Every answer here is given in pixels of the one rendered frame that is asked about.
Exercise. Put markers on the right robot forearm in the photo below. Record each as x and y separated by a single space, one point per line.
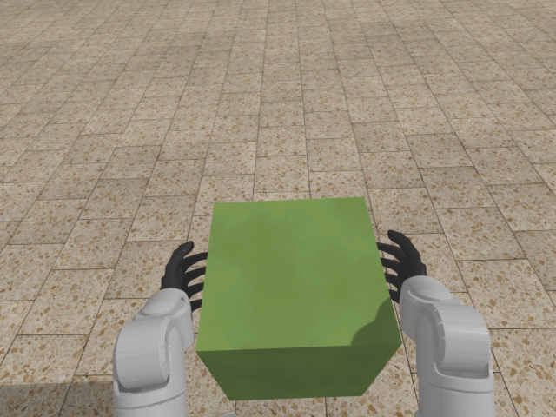
453 351

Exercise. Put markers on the left robot hand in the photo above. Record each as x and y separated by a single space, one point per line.
175 276

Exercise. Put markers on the carton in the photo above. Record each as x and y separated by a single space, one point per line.
295 302

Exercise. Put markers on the right robot hand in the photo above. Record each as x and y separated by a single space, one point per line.
408 265

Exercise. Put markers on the left robot forearm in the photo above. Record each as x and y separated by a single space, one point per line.
149 373

